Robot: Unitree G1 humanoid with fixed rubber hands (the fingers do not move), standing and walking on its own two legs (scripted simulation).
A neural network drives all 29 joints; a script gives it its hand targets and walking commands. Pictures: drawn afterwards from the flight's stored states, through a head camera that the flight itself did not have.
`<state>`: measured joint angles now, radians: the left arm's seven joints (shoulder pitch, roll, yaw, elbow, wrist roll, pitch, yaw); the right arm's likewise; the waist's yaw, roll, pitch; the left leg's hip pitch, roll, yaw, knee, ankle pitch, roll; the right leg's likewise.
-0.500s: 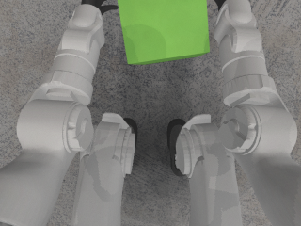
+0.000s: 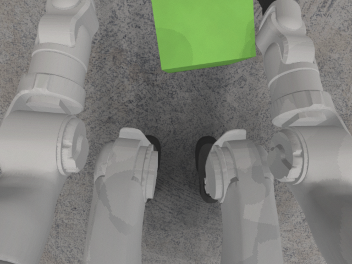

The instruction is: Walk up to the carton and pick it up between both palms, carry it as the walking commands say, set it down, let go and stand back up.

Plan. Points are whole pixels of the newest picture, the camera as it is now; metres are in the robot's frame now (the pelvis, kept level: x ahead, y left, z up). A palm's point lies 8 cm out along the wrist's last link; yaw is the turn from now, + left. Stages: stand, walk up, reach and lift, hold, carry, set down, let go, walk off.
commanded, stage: set down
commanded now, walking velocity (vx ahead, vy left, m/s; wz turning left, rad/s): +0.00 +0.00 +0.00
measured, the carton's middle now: out of the picture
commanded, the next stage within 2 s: let go in 1.10 s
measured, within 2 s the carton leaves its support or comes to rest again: neither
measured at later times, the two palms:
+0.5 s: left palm out of the picture +0.57 +0.16 +0.01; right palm out of the picture +0.55 -0.15 +0.01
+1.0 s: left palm out of the picture +0.56 +0.18 +0.18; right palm out of the picture +0.55 -0.16 +0.19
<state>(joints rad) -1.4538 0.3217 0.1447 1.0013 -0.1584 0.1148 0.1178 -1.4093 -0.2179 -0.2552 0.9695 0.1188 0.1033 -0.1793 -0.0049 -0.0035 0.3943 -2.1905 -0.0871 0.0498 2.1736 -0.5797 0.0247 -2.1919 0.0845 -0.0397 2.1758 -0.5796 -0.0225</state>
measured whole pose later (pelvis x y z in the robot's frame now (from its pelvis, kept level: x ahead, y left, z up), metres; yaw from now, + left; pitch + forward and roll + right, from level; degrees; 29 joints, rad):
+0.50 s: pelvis +0.00 +0.00 +0.11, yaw -1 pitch +27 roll -2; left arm -1.42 0.32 0.13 0.80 -0.16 0.29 0.16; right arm -1.37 -0.22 -0.21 0.75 0.11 0.29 -0.21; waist 0.00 0.00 0.46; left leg -1.77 -0.09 -0.01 1.87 -0.57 0.02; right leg -1.75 0.10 -0.04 1.85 -0.57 -0.02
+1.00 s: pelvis +0.02 +0.00 +0.24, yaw -1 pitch +33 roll -4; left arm -1.30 0.30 0.13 0.94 -0.10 0.29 0.12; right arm -1.20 -0.22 -0.22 0.82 0.06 0.27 -0.14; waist 0.00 0.00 0.14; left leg -1.50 -0.09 -0.09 1.33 -0.40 0.02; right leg -1.47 0.09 -0.04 1.27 -0.38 -0.02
